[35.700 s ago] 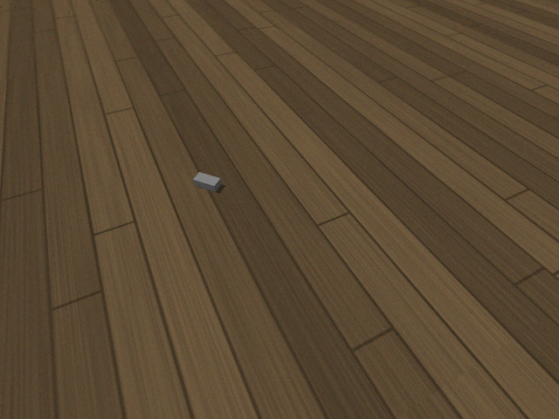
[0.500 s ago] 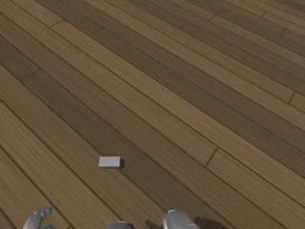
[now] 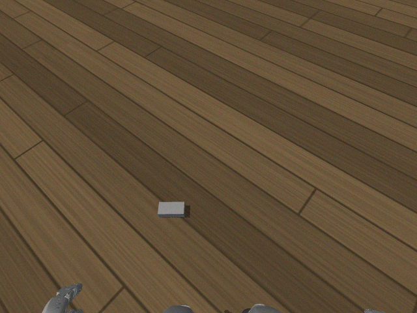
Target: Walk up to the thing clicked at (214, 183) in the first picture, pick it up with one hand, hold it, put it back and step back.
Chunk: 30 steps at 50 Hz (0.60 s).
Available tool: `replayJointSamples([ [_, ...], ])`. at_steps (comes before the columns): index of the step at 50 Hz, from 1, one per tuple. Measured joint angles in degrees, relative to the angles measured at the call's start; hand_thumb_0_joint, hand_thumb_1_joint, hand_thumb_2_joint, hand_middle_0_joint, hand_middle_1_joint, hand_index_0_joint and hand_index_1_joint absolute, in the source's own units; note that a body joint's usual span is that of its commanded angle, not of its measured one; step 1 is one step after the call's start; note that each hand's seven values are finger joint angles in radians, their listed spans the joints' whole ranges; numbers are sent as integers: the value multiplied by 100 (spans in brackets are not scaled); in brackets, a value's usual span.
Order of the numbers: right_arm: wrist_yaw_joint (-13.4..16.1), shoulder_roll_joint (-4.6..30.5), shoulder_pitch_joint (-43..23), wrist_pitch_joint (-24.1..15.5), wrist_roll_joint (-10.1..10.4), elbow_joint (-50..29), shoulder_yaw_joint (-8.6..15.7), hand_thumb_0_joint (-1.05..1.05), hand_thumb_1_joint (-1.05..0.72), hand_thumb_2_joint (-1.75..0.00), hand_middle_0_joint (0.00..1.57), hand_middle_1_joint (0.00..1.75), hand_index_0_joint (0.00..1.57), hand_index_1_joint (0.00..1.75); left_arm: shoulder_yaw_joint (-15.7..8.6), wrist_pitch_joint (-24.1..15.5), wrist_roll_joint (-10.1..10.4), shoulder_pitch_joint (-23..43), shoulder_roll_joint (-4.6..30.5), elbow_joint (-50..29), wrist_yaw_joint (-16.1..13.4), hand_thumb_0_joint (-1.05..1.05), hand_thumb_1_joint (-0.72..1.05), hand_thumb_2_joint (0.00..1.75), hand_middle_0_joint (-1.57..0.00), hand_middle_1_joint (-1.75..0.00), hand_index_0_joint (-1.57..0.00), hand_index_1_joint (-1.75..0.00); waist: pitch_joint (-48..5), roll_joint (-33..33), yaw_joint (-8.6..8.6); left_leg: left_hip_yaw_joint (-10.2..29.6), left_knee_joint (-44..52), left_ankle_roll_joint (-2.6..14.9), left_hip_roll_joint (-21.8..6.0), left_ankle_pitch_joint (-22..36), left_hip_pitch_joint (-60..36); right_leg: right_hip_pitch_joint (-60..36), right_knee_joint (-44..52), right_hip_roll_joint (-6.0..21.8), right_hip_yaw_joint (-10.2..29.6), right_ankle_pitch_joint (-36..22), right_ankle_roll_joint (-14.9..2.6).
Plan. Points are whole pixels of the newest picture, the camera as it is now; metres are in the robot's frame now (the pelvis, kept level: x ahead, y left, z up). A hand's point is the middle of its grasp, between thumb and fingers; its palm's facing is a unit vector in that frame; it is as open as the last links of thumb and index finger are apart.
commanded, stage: step back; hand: left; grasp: from above
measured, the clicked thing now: (171, 209) +0.62 +0.23 -0.74
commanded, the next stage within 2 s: none
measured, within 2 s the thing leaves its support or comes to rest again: neither
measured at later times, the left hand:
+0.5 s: hand out of the picture -0.08 +0.25 -0.16, palm faces -0.06 -0.92 -0.40, open 7.4 cm
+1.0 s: hand out of the picture -0.20 +0.26 -0.15, palm faces +0.02 -0.94 -0.33, open 7.4 cm
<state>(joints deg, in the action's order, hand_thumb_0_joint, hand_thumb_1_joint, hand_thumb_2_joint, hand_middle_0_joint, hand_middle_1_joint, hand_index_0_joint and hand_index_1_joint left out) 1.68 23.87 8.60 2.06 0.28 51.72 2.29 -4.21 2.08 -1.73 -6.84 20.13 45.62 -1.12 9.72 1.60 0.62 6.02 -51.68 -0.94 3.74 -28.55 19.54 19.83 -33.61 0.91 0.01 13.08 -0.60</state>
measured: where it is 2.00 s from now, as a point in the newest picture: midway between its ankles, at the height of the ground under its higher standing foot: outside the picture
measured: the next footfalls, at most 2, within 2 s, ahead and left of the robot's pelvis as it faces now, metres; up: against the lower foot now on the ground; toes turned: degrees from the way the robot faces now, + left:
left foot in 0.06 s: +0.01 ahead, +0.12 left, +0.00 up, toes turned -2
right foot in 0.46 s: -0.14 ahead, -0.14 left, +0.00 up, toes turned -1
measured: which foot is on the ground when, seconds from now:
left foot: up 0.00-0.04, down 0.06-0.48, up 0.50-0.80, down 0.82-1.00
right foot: down 0.00-0.08, up 0.10-0.44, down 0.46-0.84, up 0.86-1.00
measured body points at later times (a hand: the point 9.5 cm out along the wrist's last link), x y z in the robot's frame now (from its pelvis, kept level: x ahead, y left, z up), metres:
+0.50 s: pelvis -0.17 -0.01 -0.01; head -0.11 -0.03 +0.43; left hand -0.08 +0.30 -0.13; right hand -0.03 -0.33 -0.12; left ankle -0.03 +0.12 -0.72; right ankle -0.17 -0.14 -0.73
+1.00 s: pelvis -0.33 +0.00 +0.01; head -0.28 +0.03 +0.45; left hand -0.20 +0.31 -0.12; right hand -0.25 -0.31 -0.10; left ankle -0.30 +0.11 -0.73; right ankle -0.34 -0.16 -0.64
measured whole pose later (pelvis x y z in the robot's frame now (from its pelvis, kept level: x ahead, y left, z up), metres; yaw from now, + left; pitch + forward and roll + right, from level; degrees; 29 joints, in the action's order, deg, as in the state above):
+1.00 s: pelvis -0.33 +0.00 +0.01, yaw +1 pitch -2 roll -2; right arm 0.8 19.4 11.0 1.6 -2.3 50.9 1.7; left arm -4.4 4.8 -0.2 -6.9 22.1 46.0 -0.7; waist 8.7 -2.4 -0.1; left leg 1.8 -32.7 1.6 -0.1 -14.5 16.3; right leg 28.5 -68.7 -6.1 8.8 27.9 -0.9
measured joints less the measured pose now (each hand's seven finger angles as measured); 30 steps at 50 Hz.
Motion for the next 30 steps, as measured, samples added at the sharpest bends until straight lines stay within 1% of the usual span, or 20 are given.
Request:
replayJointSamples([
  [2,-4,-25,43,-34,-36,1,6,1,-90,-90,20,30,21,30,17,27,33,95,61,-125,6,1,90,90,-20,-30,-20,-30,59,-44,-45,-175,1033,37,-179,345,-350,153,-246,56,-118,40,53],
  [3,-9,-74,38,-59,-64,19,21,1,-90,-90,20,30,21,30,21,51,59,146,117,-163,18,1,90,90,-20,-30,-20,-30,115,-139,-52,-253,1451,75,-179,753,-500,236,-431,120,-125,88,89],
  [4,-14,-192,-18,-65,-101,59,29,1,-90,-90,20,30,21,30,2,86,79,201,198,-158,24,1,90,90,-20,-30,-20,-30,231,-383,4,-378,1541,127,-51,898,-584,273,-580,242,3,106,115],
  [5,-41,-294,-36,-65,-148,56,12,1,-90,-90,20,30,20,30,-21,130,97,199,250,-138,26,1,90,90,-20,-30,-20,-30,268,-568,65,-492,1565,167,24,944,-615,320,-678,262,174,114,45],
  [6,-89,-346,-17,-65,-172,21,-17,1,-90,-90,20,30,21,30,-35,171,114,167,254,-87,20,1,90,90,-20,-30,-20,-30,226,-605,63,-514,1532,199,-1,955,-572,394,-929,122,334,590,2],
  [7,-130,-367,9,-72,-192,-13,-40,1,-90,-90,20,30,21,30,-40,213,111,138,231,-11,11,1,90,90,-20,-30,-20,-30,161,-537,-3,-446,1500,228,-84,979,-503,484,-1380,-106,453,1126,-5],
  [8,-144,-377,33,-85,-202,-35,-56,1,-90,-90,20,30,21,30,-35,246,104,116,206,64,11,1,91,90,-20,-30,-20,-30,103,-443,-80,-347,1520,250,-176,1036,-449,565,-1901,-322,522,1449,-9],
  [10,-140,-402,41,-76,-231,-69,-85,1,-90,-90,20,30,21,30,-39,259,135,25,198,119,30,1,91,90,-20,-30,-20,-30,-6,-357,-100,-289,1726,251,-325,1238,-397,690,-2813,-620,680,1611,-45],
  [13,-117,-423,-50,-90,-214,-157,-82,1,-90,-90,20,30,21,30,-82,202,155,-173,245,105,65,1,91,90,-20,-30,-20,-30,-102,-387,-2,-400,1989,206,-443,1524,-277,676,-3464,-743,876,1488,-7],
  [16,-93,-403,-170,-132,-183,-313,-60,1,-90,-90,20,30,21,30,-119,183,131,-298,297,142,61,1,91,90,-20,-30,-20,-30,-55,-419,32,-474,2013,186,-488,1705,-98,347,-3159,-636,923,1491,154],
  [19,-83,-347,-336,-123,-172,-464,-43,1,-90,-90,20,30,21,30,-111,162,118,-403,316,199,54,1,91,90,-20,-30,-20,-30,46,-409,74,-610,1870,167,-561,1803,109,-62,-2216,-398,748,1562,245],
  [21,-88,-282,-436,-84,-174,-543,-30,1,-90,-90,20,30,21,30,-93,128,110,-458,295,262,66,1,91,90,-20,-30,-20,-30,86,-352,92,-692,1690,106,-627,1835,287,-389,-1275,-226,536,1393,218],
  [22,-93,-243,-475,-56,-168,-569,-22,1,-90,-90,20,30,21,30,-86,100,102,-482,281,303,78,1,91,90,-20,-30,-20,-30,91,-314,96,-720,1565,72,-656,1836,393,-582,-725,-165,437,1147,183],
  [23,-94,-168,-528,-26,-150,-559,3,1,-90,-90,20,30,21,30,-90,70,82,-455,204,388,82,1,91,90,-20,-30,-20,-30,150,-140,68,-651,1420,33,-750,1836,480,-701,-433,-233,329,948,136],
  [24,-87,-81,-548,15,-123,-521,44,1,-90,-90,20,30,21,30,-73,60,47,-419,85,463,96,1,91,90,-20,-30,-20,-30,216,131,-14,-475,1322,68,-857,1855,537,-758,-362,-374,174,840,91],
  [25,-74,-41,-506,60,-97,-473,76,1,-90,-90,20,30,21,30,-47,50,11,-451,6,474,129,1,91,90,-20,-30,-20,-30,185,274,-76,-278,1189,110,-806,1535,629,-733,-367,-417,69,785,58],
  [26,-52,-55,-425,105,-80,-413,97,1,-90,-90,20,30,21,30,-16,55,-20,-520,-16,441,165,1,91,90,-20,-30,-20,-30,87,241,-40,-139,851,110,-602,945,751,-626,-443,-351,88,768,22],
  [27,-40,-88,-342,143,-63,-346,103,1,-90,-90,20,30,21,30,0,64,-32,-585,-14,407,181,1,91,90,-20,-30,-20,-30,-2,122,55,-83,354,95,-365,511,853,-523,-493,-245,194,736,-12],
  [28,-48,-107,-265,163,-49,-284,94,1,-90,-90,20,30,21,30,2,75,-34,-637,-14,387,177,1,90,90,-20,-30,-20,-30,-66,7,136,-48,-119,101,-161,313,907,-458,-465,-146,309,662,-29],
  [30,-73,-80,-78,148,-25,-227,92,1,-90,-90,20,30,21,30,-6,107,-41,-652,-48,382,154,1,90,90,-20,-30,-20,-30,-171,-53,130,125,-873,123,151,307,948,-396,-242,-14,347,440,-19],
])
